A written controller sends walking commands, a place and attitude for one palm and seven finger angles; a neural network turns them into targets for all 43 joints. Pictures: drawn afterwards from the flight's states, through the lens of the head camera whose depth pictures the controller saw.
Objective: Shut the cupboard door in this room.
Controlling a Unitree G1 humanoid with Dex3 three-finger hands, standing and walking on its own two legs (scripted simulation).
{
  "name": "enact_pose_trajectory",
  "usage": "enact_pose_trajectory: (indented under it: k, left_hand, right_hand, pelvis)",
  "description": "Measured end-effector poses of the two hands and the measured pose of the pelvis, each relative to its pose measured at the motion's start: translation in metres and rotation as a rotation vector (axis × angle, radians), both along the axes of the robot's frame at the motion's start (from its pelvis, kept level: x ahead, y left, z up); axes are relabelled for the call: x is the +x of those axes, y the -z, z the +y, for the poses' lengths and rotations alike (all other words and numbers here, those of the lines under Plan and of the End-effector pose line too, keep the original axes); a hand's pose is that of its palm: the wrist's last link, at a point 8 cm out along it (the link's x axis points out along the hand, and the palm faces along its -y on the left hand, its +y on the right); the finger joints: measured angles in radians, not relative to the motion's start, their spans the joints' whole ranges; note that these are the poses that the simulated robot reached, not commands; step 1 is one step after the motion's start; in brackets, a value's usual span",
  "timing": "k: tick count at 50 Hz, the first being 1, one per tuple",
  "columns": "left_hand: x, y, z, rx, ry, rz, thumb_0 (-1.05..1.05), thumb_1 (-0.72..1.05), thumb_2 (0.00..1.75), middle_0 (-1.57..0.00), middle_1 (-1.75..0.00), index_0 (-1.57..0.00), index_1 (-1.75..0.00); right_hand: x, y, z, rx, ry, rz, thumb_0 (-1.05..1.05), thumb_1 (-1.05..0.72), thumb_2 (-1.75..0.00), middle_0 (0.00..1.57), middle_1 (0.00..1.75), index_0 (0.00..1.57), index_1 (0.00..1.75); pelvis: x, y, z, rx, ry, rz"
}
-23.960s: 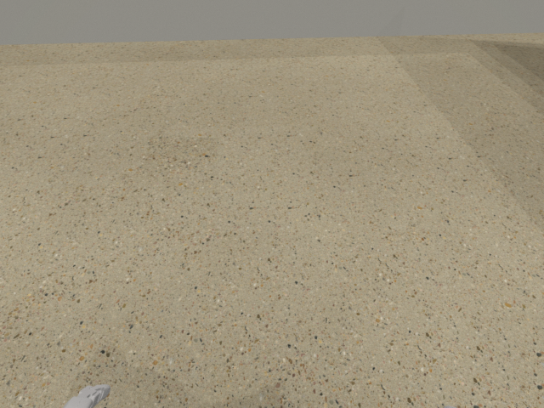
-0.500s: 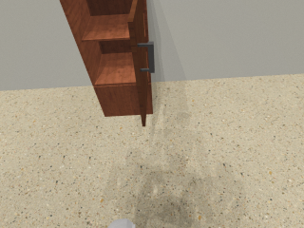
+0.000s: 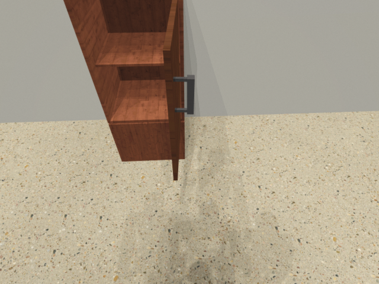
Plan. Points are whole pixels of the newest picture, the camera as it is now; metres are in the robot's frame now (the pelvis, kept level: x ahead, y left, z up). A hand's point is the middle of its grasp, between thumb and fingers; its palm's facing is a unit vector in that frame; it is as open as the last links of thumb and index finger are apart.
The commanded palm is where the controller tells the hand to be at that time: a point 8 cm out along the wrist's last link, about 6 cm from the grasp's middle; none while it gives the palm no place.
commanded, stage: stand and wait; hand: left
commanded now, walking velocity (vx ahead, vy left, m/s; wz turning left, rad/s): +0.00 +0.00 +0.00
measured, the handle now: (183, 95) +0.63 +0.06 +0.04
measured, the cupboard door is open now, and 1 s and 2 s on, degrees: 86 86 86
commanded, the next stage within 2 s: look at it before walking up in 0.66 s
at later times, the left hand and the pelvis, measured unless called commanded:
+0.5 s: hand out of the picture -0.03 +0.13 -0.17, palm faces +0.04 -0.98 -0.19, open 7.3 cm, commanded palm none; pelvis -0.01 -0.03 +0.00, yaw +1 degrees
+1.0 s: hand out of the picture -0.05 +0.13 -0.17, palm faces +0.05 -0.98 -0.17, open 7.3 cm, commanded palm none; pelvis -0.01 -0.03 +0.00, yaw +1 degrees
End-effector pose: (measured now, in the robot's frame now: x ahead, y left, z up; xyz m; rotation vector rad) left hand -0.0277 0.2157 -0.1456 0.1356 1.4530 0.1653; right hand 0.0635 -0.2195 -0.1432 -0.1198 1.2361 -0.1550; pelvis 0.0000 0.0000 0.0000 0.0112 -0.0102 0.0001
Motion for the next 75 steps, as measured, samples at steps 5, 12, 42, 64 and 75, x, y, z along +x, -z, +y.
enact_pose_trajectory:
  k: [5, 12, 42, 64, 75]
  left_hand:
    - [0.021, -0.001, 0.0, 0.018, 0.013, -0.051, 0.0, 0.91, 0.9, -0.2, -0.29, -0.2, -0.3]
    - [0.034, -0.002, -0.01, 0.018, 0.02, -0.088, 0.0, 0.92, 0.9, -0.2, -0.29, -0.2, -0.3]
    - [-0.041, -0.001, -0.05, -0.038, -0.041, 0.056, 0.0, 0.91, 0.9, -0.2, -0.29, -0.2, -0.3]
    - [0.01, -0.005, -0.003, 0.031, 0.017, -0.062, 0.0, 0.91, 0.9, -0.2, -0.29, -0.2, -0.3]
    - [0.031, -0.008, 0.023, 0.067, 0.048, -0.093, 0.0, 0.91, 0.9, -0.2, -0.29, -0.2, -0.3]
  right_hand:
    - [-0.03, 0.0, -0.016, -0.022, 0.014, 0.083, -0.02, -0.94, -0.9, 0.2, 0.3, 0.2, 0.3]
    - [-0.075, 0.001, -0.023, -0.014, 0.034, 0.197, 0.0, -0.92, -0.9, 0.2, 0.3, 0.19, 0.3]
    - [-0.085, 0.002, -0.026, 0.007, 0.023, 0.206, 0.01, -0.92, -0.9, 0.2, 0.3, 0.19, 0.3]
    - [-0.063, -0.004, -0.031, -0.028, 0.017, 0.143, 0.01, -0.91, -0.9, 0.2, 0.3, 0.19, 0.3]
    - [-0.047, -0.009, -0.041, -0.076, 0.022, 0.09, 0.01, -0.91, -0.9, 0.2, 0.3, 0.2, 0.3]
  pelvis:
    - [0.004, -0.001, -0.007, 0.004, -0.004, -0.004]
    - [0.004, -0.002, -0.018, 0.003, -0.01, -0.019]
    - [-0.01, -0.003, -0.032, -0.008, -0.014, -0.025]
    - [-0.009, -0.004, -0.02, -0.009, -0.008, -0.024]
    - [-0.012, -0.003, -0.011, -0.012, 0.022, -0.019]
